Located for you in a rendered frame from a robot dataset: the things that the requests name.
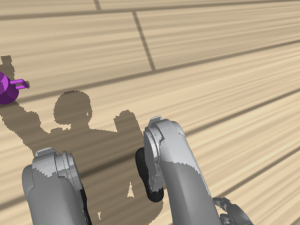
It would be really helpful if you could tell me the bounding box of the right robot hand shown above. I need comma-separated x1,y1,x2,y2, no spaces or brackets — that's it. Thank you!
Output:
212,197,253,225

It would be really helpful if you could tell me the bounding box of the left robot foot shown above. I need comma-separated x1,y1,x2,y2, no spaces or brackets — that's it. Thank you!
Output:
80,185,92,225

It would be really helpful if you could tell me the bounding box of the right robot foot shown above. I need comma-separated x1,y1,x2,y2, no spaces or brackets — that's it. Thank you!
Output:
135,147,164,203

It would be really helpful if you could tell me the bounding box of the mug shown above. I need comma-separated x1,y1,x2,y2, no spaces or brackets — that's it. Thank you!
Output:
0,71,29,105

